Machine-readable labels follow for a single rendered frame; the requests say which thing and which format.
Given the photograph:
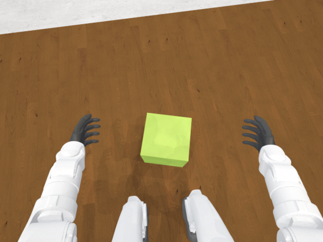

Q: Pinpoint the left robot forearm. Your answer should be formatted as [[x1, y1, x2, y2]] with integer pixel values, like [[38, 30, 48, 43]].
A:
[[18, 141, 85, 242]]

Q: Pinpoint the right robot upper arm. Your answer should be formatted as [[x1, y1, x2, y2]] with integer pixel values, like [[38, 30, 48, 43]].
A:
[[277, 226, 323, 242]]

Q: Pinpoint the left robot upper arm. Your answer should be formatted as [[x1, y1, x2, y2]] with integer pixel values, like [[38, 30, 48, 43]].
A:
[[21, 221, 77, 242]]

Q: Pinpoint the robot right hand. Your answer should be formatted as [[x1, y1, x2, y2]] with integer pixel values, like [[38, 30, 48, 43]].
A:
[[242, 115, 276, 153]]

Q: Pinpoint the carton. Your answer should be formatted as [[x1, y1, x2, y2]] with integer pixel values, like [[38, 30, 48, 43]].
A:
[[140, 113, 192, 167]]

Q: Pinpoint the robot right foot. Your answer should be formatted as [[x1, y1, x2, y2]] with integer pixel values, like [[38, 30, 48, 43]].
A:
[[182, 196, 197, 242]]

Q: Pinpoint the robot left hand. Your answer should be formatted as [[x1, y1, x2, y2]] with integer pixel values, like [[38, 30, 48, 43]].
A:
[[69, 114, 100, 147]]

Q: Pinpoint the robot right thigh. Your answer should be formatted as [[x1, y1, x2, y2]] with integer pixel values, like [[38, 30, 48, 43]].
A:
[[185, 194, 234, 242]]

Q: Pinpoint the right robot forearm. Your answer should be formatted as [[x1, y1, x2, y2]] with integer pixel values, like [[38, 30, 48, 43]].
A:
[[258, 145, 323, 229]]

